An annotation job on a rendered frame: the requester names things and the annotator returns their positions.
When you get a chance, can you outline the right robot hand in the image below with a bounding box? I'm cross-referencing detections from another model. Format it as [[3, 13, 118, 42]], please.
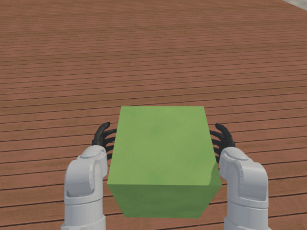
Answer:
[[210, 123, 235, 163]]

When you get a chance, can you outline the left robot forearm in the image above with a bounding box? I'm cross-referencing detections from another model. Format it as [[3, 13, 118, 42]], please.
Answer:
[[60, 145, 108, 230]]

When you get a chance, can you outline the right robot forearm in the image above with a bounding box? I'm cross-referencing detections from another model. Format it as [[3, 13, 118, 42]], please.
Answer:
[[219, 147, 272, 230]]

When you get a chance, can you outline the left robot hand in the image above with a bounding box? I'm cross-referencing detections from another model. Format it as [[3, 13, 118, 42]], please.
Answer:
[[92, 122, 117, 160]]

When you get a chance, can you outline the carton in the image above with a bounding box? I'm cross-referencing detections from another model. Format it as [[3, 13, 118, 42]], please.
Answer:
[[107, 106, 222, 219]]

